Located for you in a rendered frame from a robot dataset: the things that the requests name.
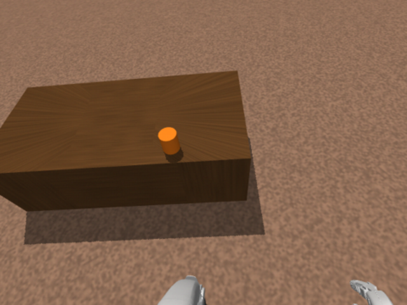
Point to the can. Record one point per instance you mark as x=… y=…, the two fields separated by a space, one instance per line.
x=169 y=140

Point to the right robot hand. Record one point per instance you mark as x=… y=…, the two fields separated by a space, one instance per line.
x=370 y=293

